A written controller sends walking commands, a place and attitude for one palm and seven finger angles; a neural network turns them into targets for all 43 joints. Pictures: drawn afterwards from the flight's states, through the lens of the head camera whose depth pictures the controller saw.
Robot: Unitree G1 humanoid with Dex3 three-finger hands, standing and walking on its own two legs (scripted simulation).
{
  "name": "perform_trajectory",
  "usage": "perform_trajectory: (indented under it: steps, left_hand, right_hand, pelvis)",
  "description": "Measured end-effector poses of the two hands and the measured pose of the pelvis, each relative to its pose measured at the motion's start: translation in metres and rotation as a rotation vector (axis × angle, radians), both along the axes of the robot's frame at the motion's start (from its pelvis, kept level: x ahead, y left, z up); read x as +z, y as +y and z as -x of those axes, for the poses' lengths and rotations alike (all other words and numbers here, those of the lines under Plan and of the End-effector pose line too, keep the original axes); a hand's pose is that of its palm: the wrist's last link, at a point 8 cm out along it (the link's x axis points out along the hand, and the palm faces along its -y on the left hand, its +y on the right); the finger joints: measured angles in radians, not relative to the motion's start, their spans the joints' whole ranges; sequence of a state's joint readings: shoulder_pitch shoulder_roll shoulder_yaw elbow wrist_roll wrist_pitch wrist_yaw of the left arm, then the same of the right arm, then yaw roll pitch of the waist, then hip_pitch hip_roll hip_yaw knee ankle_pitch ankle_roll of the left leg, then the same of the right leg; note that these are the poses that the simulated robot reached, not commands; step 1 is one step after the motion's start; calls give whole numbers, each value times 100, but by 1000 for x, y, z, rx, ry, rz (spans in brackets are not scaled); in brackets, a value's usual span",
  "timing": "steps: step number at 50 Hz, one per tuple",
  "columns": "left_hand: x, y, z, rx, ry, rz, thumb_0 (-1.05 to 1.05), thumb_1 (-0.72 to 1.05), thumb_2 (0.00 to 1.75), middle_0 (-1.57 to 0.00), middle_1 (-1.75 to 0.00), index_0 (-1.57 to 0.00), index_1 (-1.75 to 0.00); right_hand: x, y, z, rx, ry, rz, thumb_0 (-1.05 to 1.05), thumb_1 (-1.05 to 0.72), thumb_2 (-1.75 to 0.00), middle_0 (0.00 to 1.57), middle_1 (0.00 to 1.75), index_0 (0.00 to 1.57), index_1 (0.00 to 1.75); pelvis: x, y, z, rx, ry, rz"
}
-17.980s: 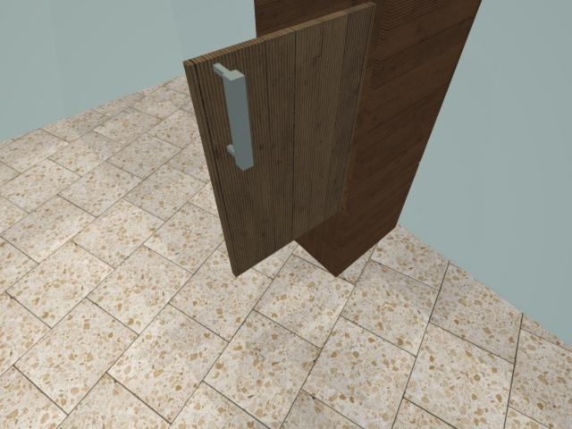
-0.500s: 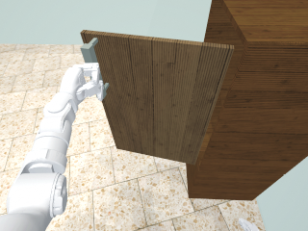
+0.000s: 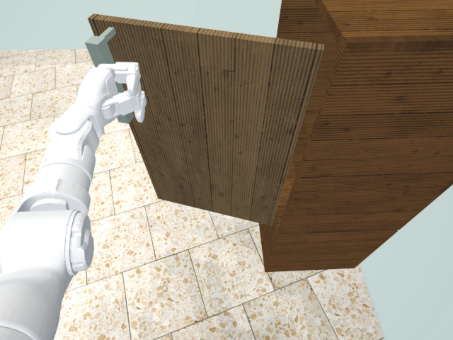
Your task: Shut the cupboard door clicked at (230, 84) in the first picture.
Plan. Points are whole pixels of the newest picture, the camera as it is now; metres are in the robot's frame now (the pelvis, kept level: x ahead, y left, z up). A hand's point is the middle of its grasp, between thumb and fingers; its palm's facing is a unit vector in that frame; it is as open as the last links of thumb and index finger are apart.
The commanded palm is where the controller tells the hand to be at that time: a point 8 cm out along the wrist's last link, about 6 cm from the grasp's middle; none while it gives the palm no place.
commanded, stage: push the door shut along its arc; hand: left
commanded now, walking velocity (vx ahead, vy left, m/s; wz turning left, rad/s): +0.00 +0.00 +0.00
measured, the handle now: (118, 78) +0.56 +0.17 +0.16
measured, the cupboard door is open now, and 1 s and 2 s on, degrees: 73 59 55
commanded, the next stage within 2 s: pull the fist back off the door in 0.86 s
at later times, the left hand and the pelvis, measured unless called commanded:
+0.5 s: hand (163, 79) +0.53 +0.08 +0.18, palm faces -0.39 -0.92 -0.02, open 3.0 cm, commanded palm +0.54 +0.13 +0.17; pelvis +0.00 +0.00 -0.01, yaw -1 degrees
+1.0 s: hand (183, 67) +0.56 +0.05 +0.18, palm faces -0.44 -0.90 +0.03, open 3.4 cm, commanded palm +0.58 +0.09 +0.17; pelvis +0.01 +0.01 -0.02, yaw -1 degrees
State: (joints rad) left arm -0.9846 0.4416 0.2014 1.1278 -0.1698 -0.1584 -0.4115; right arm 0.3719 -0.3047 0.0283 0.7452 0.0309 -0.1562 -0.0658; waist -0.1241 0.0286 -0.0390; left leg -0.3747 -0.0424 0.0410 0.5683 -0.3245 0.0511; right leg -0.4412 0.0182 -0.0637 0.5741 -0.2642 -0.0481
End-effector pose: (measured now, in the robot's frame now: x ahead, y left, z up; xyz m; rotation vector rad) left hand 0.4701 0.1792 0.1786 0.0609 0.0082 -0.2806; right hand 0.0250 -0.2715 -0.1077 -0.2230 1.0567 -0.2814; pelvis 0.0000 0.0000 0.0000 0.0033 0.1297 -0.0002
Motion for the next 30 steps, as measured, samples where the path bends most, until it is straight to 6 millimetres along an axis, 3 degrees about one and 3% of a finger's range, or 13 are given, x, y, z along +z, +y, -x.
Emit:
perform_trajectory:
  steps: [13,22,30]
  left_hand:
    - [1,-37,-37,-76,22,30,1,90,90,-130,-150,-130,-150]
    - [2,-40,-54,-109,27,31,1,87,91,-129,-150,-130,-150]
    - [1,-44,-66,-132,42,30,0,88,92,-130,-150,-130,-150]
  right_hand:
    - [-1,-6,29,-55,62,25,0,-91,-90,21,30,20,30]
    - [-2,-5,64,-107,181,27,0,-91,-90,21,30,20,30]
    - [-1,-5,77,-114,249,39,0,-91,-90,21,30,20,30]
  pelvis:
    - [-6,-1,2,-16,65,0]
    - [-9,-3,-2,-25,99,5]
    - [-12,-2,-2,-14,128,12]
